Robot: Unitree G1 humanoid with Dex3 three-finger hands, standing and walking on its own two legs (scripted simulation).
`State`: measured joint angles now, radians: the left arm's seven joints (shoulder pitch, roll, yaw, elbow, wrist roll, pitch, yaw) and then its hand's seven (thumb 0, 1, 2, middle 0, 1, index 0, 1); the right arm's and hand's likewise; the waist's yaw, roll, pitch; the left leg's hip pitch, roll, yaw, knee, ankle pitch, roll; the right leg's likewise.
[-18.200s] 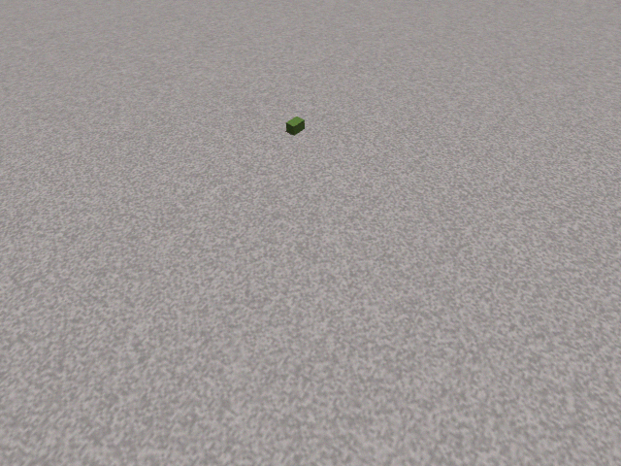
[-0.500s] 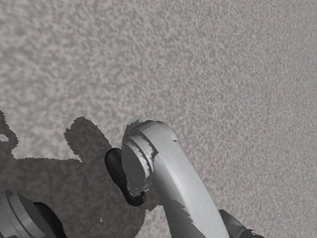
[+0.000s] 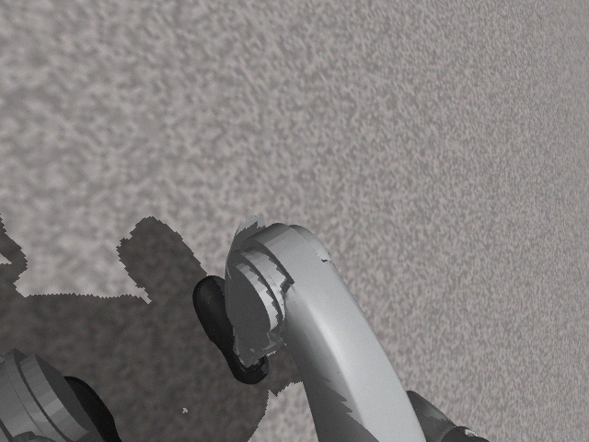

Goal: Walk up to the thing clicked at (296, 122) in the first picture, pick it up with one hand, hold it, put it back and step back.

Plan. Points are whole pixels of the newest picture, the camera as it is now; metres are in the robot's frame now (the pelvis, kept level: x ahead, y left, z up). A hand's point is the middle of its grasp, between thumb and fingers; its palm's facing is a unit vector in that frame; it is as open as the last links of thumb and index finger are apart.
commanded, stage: close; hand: left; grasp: from above
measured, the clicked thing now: out of the picture +0.53 +0.32 -0.29
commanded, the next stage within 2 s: settle in 1.00 s
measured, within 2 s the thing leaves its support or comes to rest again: leaves its support in 1.38 s
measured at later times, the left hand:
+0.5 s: hand out of the picture +0.51 +0.31 -0.26, palm faces -0.44 -0.17 -0.88, open 9.8 cm
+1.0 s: hand out of the picture +0.51 +0.31 -0.26, palm faces -0.43 -0.17 -0.89, open 8.8 cm
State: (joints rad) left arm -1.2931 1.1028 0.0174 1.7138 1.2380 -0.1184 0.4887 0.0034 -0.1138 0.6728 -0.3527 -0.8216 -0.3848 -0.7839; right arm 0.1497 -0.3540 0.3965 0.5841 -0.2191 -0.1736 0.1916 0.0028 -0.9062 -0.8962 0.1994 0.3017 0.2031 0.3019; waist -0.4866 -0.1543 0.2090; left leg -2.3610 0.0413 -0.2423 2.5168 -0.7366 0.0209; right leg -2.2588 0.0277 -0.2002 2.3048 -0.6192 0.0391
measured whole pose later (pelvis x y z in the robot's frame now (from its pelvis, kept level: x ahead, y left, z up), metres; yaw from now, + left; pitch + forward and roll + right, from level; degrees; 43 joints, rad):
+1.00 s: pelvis +0.00 +0.00 +0.00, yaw -1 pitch +31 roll -16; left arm -1.30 1.12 0.01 1.72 1.23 -0.11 0.49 0.01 0.23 0.30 -0.70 -0.54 -0.76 -0.47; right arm 0.15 -0.36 0.41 0.56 -0.22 -0.17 0.18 0.00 -0.91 -0.90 0.20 0.30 0.20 0.30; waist -0.49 -0.15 0.23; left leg -2.36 0.04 -0.25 2.51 -0.73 0.03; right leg -2.25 0.03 -0.20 2.29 -0.61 0.05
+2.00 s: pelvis +0.00 -0.01 +0.01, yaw +5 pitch +34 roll -11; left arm -1.18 0.87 0.00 1.38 1.19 -0.04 0.19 0.01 0.23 0.24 -0.81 -0.37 -0.86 -0.32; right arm 0.20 -0.33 0.21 0.58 -0.14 0.00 0.16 0.00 -0.91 -0.89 0.20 0.30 0.20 0.30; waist -0.36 -0.02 0.04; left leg -2.35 0.02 -0.16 2.43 -0.68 0.02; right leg -2.27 -0.01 -0.14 2.28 -0.61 0.02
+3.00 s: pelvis -0.01 -0.01 +0.19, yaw +13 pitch +30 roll -4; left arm -0.66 0.57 -0.10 0.81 0.97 0.02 -0.02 0.00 0.24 0.22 -0.81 -0.36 -0.86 -0.30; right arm 0.17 -0.26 0.02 0.63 0.02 0.09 0.00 0.01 -0.90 -0.90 0.20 0.30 0.20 0.30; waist -0.12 0.06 -0.18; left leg -1.75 0.02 -0.04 1.84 -0.62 0.02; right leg -1.72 -0.02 -0.04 1.77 -0.58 0.02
